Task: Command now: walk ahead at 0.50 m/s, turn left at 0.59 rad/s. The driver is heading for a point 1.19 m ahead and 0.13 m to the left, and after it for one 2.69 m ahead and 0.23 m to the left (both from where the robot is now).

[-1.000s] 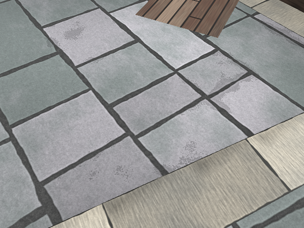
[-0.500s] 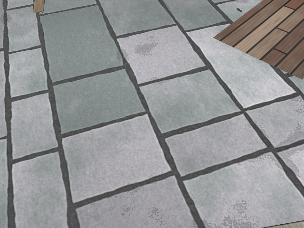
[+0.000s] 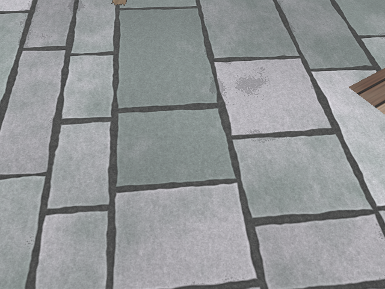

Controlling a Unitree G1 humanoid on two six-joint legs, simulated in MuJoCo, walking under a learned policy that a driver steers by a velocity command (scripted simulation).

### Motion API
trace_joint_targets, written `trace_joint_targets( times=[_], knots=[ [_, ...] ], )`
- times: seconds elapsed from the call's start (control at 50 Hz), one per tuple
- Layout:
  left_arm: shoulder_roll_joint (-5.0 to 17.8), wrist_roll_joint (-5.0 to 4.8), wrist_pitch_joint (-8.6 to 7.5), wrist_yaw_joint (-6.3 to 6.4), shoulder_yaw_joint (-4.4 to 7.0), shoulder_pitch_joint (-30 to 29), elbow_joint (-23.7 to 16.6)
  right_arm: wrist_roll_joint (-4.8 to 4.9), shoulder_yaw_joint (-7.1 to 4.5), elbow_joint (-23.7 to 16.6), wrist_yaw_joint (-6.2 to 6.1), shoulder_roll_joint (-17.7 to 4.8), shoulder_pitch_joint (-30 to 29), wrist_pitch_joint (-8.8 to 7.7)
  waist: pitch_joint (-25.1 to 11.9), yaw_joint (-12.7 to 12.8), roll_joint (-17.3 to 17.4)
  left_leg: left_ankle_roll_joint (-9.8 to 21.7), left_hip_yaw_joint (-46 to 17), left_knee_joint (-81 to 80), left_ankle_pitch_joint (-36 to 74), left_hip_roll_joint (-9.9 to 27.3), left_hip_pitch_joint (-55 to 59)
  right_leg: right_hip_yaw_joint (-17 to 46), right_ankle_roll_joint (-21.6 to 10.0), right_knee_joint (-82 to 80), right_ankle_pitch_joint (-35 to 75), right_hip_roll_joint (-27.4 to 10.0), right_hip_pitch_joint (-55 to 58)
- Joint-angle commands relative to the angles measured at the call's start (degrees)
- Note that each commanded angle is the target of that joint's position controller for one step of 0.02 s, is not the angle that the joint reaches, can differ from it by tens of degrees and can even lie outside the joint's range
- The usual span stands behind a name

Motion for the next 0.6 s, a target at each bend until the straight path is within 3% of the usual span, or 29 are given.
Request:
trace_joint_targets(
  times=[0.02,0.06,0.08,0.1,0.14,0.24,0.28,0.32,0.34,0.36,0.38,0.4,0.42,0.44,0.46,0.48,0.5,0.52,0.54,0.56,0.58,0.6],
  knots=[
    [6.01,-1.49,-0.96,-1.25,1.87,-0.98,-2.71,0.40,-3.12,-1.97,-1.85,-10.71,4.05,-1.20,-4.35,0.60,5.17,10.86,-17.57,-5.04,11.52,15.49,7.58,2.73,-0.09,-1.00,10.32,-0.05,-7.34],
    [6.79,-1.67,-1.86,-1.80,2.01,-5.87,-4.56,0.61,-2.79,-0.60,-2.31,-9.93,7.08,-1.70,-1.51,-0.54,5.49,10.77,-21.89,-4.72,4.20,16.74,13.13,4.84,-1.04,-5.88,10.58,-0.30,-15.71],
    [6.20,-0.67,-2.19,-2.08,1.62,-8.31,-5.44,0.91,-2.61,-0.10,-3.11,-9.43,6.75,-1.38,0.30,-0.47,5.41,9.70,-18.17,-4.24,0.92,14.08,8.28,3.79,-0.86,-13.02,16.66,0.50,-12.05],
    [4.02,0.23,-2.61,-2.41,1.01,-10.26,-5.89,1.01,-2.35,0.16,-3.55,-8.81,6.45,-1.07,0.49,-1.43,5.75,8.81,-16.73,-3.41,-0.66,12.42,4.36,2.30,-1.01,-16.10,22.41,2.15,-6.77],
    [2.61,0.48,-3.28,-3.47,0.41,-11.10,-6.17,0.29,-2.33,0.51,-4.04,-9.29,5.96,-1.00,0.68,-1.72,5.96,8.32,-16.80,-0.05,-3.07,11.75,-1.23,1.64,-1.60,-16.61,28.86,3.27,-1.57],
    [1.62,-0.65,-3.36,-5.22,-0.41,-12.11,-7.83,1.57,-2.40,0.82,-4.44,-8.89,6.29,0.20,0.87,-2.11,6.98,5.38,-20.80,9.31,-8.74,9.82,-2.93,3.23,-2.31,-24.59,26.76,4.79,6.44],
    [2.61,-1.43,-2.98,-4.95,0.04,-10.16,-7.20,1.79,-2.44,0.76,-5.25,-8.25,5.54,0.90,1.83,-1.62,7.82,3.76,-22.45,14.40,-9.03,10.03,0.45,5.70,-1.70,-28.93,26.64,2.20,7.23],
    [4.11,-1.32,-2.67,-3.70,1.06,-6.34,-4.92,2.22,-2.41,1.89,-5.57,-6.73,7.68,1.43,0.44,-1.93,6.96,1.81,-21.25,24.27,-5.25,7.74,6.21,6.10,-1.64,-36.83,31.30,-0.81,11.72],
    [4.82,-1.07,-2.82,-3.14,1.85,-0.22,-2.54,2.09,-2.08,2.68,-5.13,-5.94,7.90,1.60,-2.25,0.57,4.92,0.30,-18.53,33.56,-3.88,5.18,6.00,3.63,-1.32,-40.68,35.03,-0.86,19.76],
    [5.08,-1.14,-3.04,-3.00,2.34,9.93,0.67,1.38,-1.57,3.34,-3.99,-4.75,8.51,1.52,-6.63,4.84,2.52,-1.82,-14.24,45.98,-9.84,2.94,-1.57,2.50,-0.97,-37.96,35.10,-2.00,35.14],
    [5.97,-0.43,-3.19,-3.70,2.04,20.17,3.59,0.68,-0.10,4.56,-2.31,-0.11,12.96,0.91,-14.96,6.71,-4.90,-3.77,-12.27,64.30,-34.66,0.02,-21.47,4.92,-1.32,-19.32,41.09,-6.22,60.01],
    [8.43,-0.54,-2.74,-3.74,2.46,23.21,5.01,1.90,0.89,6.25,-1.41,2.75,24.49,-0.06,-18.82,3.21,-20.02,-5.71,-12.40,82.14,-38.03,-0.59,-37.34,14.06,-2.80,-10.93,50.65,-11.43,70.78],
    [9.61,-1.39,-1.01,-3.85,2.91,25.07,5.12,2.47,0.98,6.46,-1.36,0.13,26.34,-0.95,-20.98,3.85,-23.71,-7.11,-10.38,90.26,-35.25,2.51,-43.83,19.43,-4.79,-13.68,49.60,-14.93,69.66],
    [15.90,-2.82,0.14,-3.85,5.01,25.18,8.56,4.73,1.05,1.81,-2.35,-2.08,22.07,-1.60,-22.88,2.59,-22.27,-8.23,-4.70,95.28,-26.56,3.66,-48.90,36.63,-15.02,-27.11,11.16,-23.83,64.39],
    [8.24,-1.51,0.55,-2.91,2.61,19.10,6.15,4.55,-0.04,1.20,-3.85,-5.31,11.63,-0.94,-12.74,3.92,-3.80,-8.20,-0.73,91.74,-18.03,7.56,-49.97,34.89,-15.19,-36.11,-5.07,-21.20,52.20],
    [5.04,0.22,-0.61,-2.30,1.10,12.13,4.49,3.97,-0.74,-1.69,-4.49,-8.75,1.84,-0.27,-4.59,4.43,-0.66,-6.46,-1.91,85.76,-11.36,9.97,-46.79,29.85,-17.01,-36.21,-0.90,-21.07,39.21],
    [2.21,0.29,-1.55,-2.13,0.00,8.12,4.77,2.27,-0.74,-2.03,-4.55,-7.43,-0.33,0.75,-0.70,2.98,0.93,-5.76,-3.55,80.53,-10.60,11.70,-42.11,23.06,-15.46,-36.08,5.77,-17.77,29.70],
    [-0.67,-0.71,-2.04,-1.77,-0.71,6.19,5.58,1.69,-1.59,-1.70,-3.93,-6.91,-1.09,0.79,2.57,0.85,-1.70,-4.26,-7.26,66.90,-4.48,12.95,-39.31,13.78,-10.58,-35.96,6.86,-11.41,25.43],
    [-0.84,-0.37,-2.44,-1.18,-1.06,5.26,6.00,1.23,-1.52,-2.08,-3.28,-5.17,-2.03,0.41,3.07,0.41,-5.09,-4.49,-7.24,55.88,0.00,12.52,-33.54,6.44,-7.70,-37.89,8.99,-7.07,20.29],
    [0.95,0.26,-2.88,-0.60,-0.60,6.76,6.72,0.54,-1.50,-3.24,-2.87,-4.03,-4.03,-0.15,4.02,1.44,-7.01,-5.14,-3.59,46.18,5.20,10.79,-28.42,1.33,-6.81,-40.93,15.73,-4.24,16.60],
    [1.64,0.68,-3.00,0.05,-0.51,8.97,7.78,-0.20,-1.15,-3.79,-2.39,-1.91,-5.27,-0.82,2.48,2.10,-7.38,-5.64,-1.91,39.87,8.65,9.72,-26.76,0.44,-7.74,-41.24,23.35,-4.24,18.79],
    [1.99,0.57,-2.67,0.58,-0.57,10.82,8.71,-0.22,-0.53,-3.93,-1.91,0.25,-5.44,-1.04,0.67,1.79,-6.36,-5.83,-1.22,34.11,9.88,9.49,-25.35,0.16,-8.81,-41.20,27.71,-5.11,21.66]
  ],
)
Next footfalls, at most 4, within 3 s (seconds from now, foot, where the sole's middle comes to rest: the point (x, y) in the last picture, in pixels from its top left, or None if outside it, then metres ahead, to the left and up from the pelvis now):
0.36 right None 0.39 -0.20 -0.92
0.86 left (159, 261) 0.62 0.09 -0.92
1.34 right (187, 185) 0.97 -0.03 -0.92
1.90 left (114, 155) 1.14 0.31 -0.92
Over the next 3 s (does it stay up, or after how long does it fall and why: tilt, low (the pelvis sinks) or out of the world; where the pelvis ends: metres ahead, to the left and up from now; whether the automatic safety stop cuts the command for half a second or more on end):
stays up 1.63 0.31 -0.15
